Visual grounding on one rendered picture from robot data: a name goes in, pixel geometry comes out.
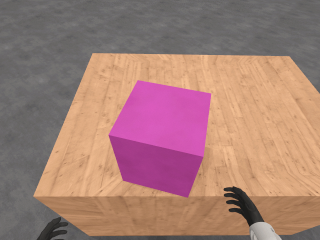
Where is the right robot hand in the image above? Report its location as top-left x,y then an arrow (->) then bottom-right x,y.
223,186 -> 264,227

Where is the pedestal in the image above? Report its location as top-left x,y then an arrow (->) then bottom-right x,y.
33,53 -> 320,236

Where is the carton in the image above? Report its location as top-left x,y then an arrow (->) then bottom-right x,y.
108,80 -> 211,198

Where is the robot right forearm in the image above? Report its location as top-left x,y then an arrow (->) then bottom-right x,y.
249,222 -> 282,240

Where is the left robot hand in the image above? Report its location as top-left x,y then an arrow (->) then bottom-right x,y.
37,217 -> 68,240

